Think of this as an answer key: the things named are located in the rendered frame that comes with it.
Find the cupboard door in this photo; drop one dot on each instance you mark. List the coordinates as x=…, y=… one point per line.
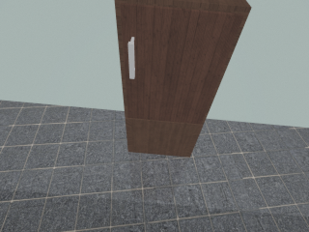
x=179, y=55

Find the handle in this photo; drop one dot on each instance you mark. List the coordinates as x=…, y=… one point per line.
x=131, y=58

